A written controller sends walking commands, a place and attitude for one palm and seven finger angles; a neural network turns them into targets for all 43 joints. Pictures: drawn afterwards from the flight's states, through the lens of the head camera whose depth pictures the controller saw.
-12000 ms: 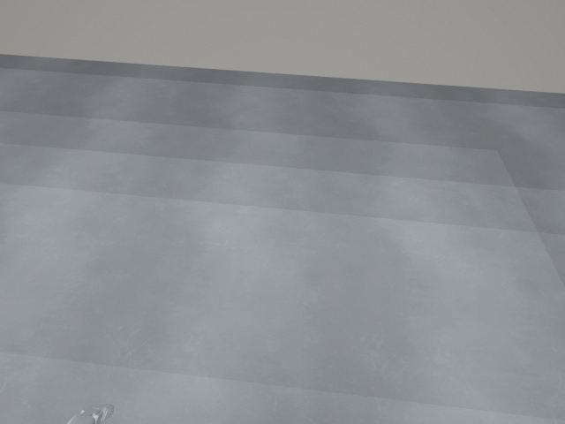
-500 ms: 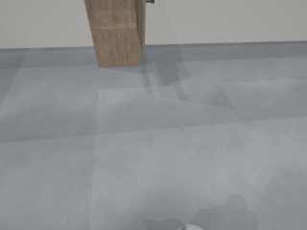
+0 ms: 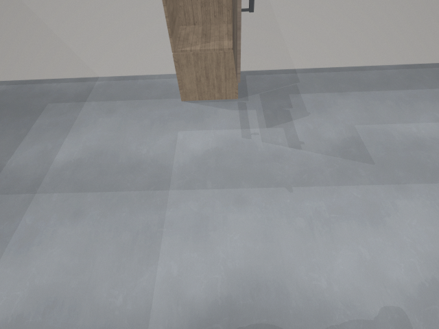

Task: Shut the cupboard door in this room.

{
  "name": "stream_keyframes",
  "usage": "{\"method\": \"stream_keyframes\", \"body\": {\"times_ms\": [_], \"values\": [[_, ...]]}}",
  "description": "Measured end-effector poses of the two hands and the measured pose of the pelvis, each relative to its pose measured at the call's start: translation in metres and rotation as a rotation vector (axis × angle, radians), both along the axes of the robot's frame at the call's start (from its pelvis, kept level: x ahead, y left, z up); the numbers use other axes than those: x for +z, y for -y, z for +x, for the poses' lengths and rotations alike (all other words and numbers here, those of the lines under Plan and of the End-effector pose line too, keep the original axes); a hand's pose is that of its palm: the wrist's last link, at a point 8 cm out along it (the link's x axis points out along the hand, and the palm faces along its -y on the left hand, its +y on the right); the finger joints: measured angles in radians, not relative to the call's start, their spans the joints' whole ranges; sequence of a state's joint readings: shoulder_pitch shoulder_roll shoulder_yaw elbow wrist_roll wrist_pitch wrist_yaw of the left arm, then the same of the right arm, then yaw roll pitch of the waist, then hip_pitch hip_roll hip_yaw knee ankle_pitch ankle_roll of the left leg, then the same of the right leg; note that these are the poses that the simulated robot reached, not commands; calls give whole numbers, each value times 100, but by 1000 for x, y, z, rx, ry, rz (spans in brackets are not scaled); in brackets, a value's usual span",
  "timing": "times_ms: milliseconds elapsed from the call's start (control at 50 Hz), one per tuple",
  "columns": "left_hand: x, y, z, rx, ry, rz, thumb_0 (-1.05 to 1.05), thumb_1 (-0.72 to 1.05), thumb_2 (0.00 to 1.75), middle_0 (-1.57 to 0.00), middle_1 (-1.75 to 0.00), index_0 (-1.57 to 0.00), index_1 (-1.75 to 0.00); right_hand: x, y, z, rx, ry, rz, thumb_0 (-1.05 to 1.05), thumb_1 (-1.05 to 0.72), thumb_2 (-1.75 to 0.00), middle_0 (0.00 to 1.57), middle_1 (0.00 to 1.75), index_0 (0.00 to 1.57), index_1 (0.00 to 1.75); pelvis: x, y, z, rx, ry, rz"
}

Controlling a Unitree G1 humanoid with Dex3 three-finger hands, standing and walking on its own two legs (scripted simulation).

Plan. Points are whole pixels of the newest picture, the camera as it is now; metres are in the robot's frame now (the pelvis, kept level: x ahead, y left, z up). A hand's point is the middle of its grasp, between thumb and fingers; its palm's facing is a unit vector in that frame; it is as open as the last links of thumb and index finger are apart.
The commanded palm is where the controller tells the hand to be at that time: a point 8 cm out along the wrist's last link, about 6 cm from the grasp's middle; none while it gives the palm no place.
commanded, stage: turn or walk to find it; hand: left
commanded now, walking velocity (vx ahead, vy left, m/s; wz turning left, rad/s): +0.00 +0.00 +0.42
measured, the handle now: out of the picture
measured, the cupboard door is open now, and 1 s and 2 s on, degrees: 92 92 92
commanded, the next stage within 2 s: stand and wait in 1.12 s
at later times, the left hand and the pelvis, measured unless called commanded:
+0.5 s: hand out of the picture +0.00 +0.22 -0.16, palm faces +0.19 -0.94 -0.28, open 7.4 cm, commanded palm none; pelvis -0.04 +0.00 -0.01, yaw +10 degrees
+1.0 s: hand out of the picture -0.12 +0.24 -0.19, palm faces +0.41 -0.88 -0.24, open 7.4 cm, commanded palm none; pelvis -0.07 +0.03 -0.01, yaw +23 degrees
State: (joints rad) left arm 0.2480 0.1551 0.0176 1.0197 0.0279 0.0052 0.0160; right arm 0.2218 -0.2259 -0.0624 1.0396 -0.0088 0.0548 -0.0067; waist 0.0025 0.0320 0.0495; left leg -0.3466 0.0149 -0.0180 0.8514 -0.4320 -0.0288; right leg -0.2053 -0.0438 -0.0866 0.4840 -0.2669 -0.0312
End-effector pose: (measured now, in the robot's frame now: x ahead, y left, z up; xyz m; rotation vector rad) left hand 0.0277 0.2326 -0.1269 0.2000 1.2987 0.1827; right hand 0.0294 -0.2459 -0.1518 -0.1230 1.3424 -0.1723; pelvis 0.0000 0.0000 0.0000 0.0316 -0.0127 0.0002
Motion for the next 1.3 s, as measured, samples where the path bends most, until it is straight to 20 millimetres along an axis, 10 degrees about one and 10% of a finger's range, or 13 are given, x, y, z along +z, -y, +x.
{"method": "stream_keyframes", "body": {"times_ms": [240,560,740,980,1300], "values": [[-28,-38,-75,142,-125,-38,0,91,90,-20,-30,-20,-29,10,-37,25,137,47,-49,1,-90,-90,19,30,20,30,-9,-26,-20,75,6,-18],[3,-25,-44,171,124,60,0,91,90,-20,-30,-20,-29,-8,-16,37,227,75,13,1,-90,-89,20,30,20,30,-11,3,-42,214,-1,-18],[2,-12,-85,253,86,28,0,90,90,-20,-30,-21,-29,4,-6,41,307,31,-22,1,-91,-90,19,30,20,30,-4,3,-51,304,3,-2],[-32,-49,-167,411,-35,-20,0,90,90,-20,-30,-20,-29,17,-68,59,464,111,-63,1,-90,-90,20,30,20,30,-14,-28,-71,395,1,-34],[-1,-30,-139,439,100,67,0,91,90,-20,-30,-20,-29,-7,-63,60,509,70,33,1,-90,-89,20,30,20,30,-12,-1,-65,484,-16,-5]]}}
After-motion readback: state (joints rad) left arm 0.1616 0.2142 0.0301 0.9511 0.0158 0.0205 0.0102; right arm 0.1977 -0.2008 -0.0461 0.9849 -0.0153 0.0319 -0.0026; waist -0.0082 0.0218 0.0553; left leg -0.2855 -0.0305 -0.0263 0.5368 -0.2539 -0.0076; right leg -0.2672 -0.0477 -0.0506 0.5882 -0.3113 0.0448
